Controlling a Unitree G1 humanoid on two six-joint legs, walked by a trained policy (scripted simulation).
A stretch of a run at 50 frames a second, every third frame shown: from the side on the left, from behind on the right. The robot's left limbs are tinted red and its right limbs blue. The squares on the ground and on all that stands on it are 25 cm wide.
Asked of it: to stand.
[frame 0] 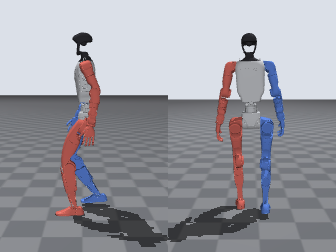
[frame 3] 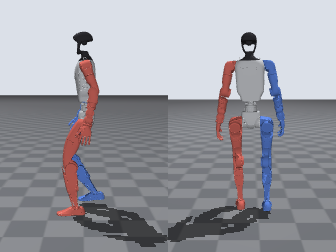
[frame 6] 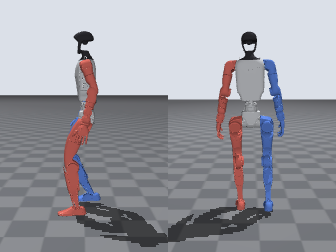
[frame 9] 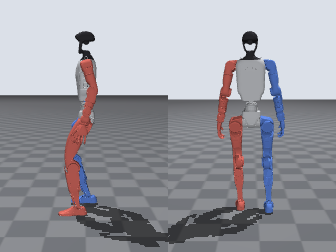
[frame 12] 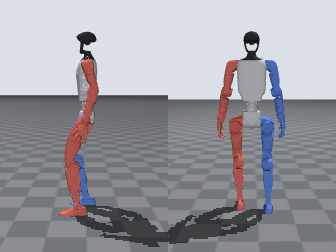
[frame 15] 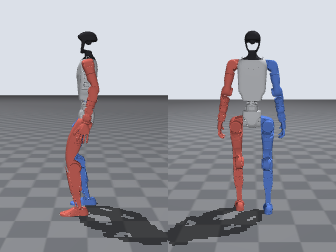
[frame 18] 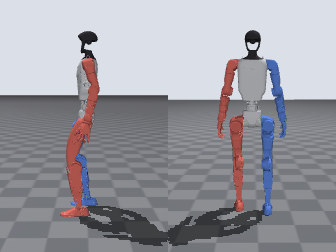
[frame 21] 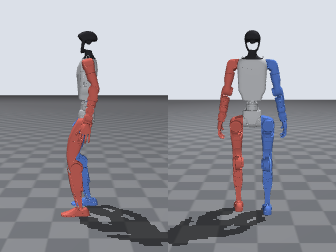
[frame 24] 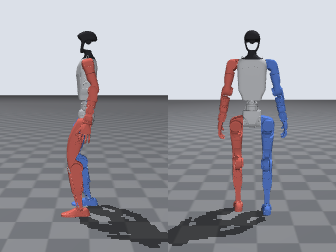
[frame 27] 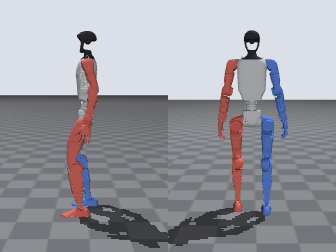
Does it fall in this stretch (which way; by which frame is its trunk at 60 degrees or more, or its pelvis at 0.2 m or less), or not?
no
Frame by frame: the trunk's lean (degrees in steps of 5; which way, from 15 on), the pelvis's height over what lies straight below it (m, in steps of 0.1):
0: 5, 0.8
3: 5, 0.8
6: 5, 0.8
9: 0, 0.8
12: 0, 0.8
15: 0, 0.8
18: 0, 0.8
21: 0, 0.8
24: 0, 0.8
27: 0, 0.8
